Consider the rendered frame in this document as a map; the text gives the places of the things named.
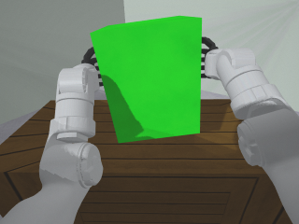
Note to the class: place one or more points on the robot right upper arm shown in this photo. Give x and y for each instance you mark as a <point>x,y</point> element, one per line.
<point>271,141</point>

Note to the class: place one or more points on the carton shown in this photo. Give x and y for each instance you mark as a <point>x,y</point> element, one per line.
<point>151,73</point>

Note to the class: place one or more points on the robot right hand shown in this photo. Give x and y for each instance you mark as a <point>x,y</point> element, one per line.
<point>211,45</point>

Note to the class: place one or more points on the robot left hand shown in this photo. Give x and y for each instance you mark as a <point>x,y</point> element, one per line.
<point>87,58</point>

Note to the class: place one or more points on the pedestal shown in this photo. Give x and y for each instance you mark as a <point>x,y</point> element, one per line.
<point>199,178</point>

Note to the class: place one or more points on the left robot forearm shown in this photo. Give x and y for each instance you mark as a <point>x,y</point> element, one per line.
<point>73,120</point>

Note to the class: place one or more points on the robot left upper arm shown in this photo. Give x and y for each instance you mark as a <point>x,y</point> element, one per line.
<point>67,171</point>

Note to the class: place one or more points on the right robot forearm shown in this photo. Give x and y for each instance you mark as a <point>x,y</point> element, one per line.
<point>250,92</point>

